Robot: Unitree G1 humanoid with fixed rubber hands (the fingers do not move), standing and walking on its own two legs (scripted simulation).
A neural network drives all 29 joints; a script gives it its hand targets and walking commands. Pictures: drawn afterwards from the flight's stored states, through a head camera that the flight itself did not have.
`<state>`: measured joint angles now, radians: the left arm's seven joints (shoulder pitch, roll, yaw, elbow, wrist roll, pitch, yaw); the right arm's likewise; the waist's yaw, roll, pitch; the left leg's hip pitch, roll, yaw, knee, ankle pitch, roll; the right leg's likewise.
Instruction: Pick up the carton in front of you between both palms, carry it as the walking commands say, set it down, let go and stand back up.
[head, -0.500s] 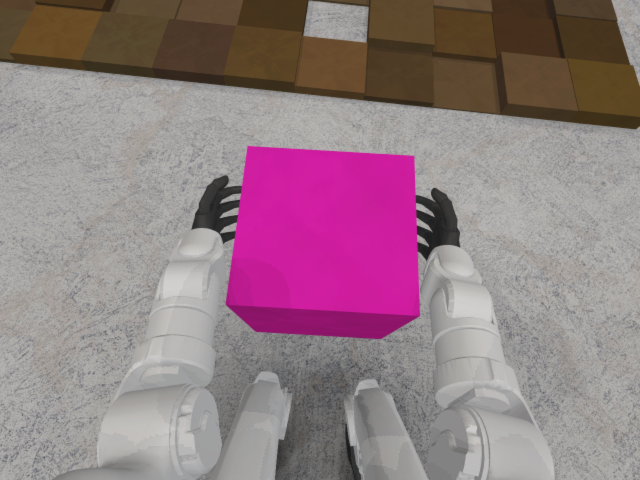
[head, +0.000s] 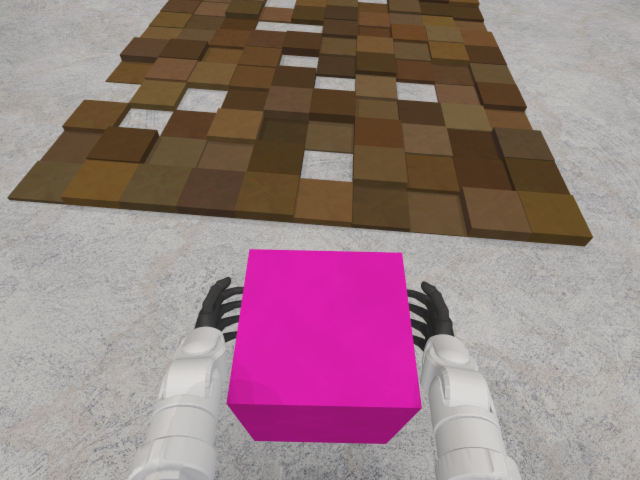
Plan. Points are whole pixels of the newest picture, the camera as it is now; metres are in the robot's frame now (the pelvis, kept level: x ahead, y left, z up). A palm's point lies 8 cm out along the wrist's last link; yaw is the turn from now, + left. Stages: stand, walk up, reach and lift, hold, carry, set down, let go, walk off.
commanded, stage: reach and lift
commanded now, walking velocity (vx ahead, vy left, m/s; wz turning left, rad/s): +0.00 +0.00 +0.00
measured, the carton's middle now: (322, 353) +0.32 +0.00 -0.09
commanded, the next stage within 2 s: hold in 1.20 s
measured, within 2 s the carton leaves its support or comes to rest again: neither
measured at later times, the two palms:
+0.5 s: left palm (198, 330) +0.29 +0.15 +0.05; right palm (457, 333) +0.29 -0.15 +0.05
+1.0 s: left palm (198, 319) +0.29 +0.15 +0.06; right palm (459, 322) +0.30 -0.15 +0.06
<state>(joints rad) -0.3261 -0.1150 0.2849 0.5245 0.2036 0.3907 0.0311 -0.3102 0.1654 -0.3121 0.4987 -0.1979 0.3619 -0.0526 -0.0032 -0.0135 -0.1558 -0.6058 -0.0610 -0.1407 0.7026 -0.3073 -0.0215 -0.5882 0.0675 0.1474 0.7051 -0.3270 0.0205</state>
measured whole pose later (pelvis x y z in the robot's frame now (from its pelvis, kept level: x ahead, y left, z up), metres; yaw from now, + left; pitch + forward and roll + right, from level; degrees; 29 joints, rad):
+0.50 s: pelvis -0.01 +0.00 +0.02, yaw +0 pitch -3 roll +0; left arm -0.32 -0.16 0.30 0.41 0.30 0.62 0.00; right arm -0.33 0.17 -0.31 0.41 -0.30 0.60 0.01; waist 0.00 -0.01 -0.02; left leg -0.20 -0.04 -0.14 0.47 -0.22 -0.02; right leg -0.18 0.05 0.15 0.48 -0.23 0.01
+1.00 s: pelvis +0.01 +0.00 +0.03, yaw +0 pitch -4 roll +0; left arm -0.26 -0.15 0.23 0.31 0.28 0.68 0.01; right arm -0.27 0.15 -0.25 0.31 -0.28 0.65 0.01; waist 0.00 -0.01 -0.01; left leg -0.11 -0.04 -0.14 0.38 -0.20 -0.01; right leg -0.10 0.04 0.15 0.39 -0.22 0.01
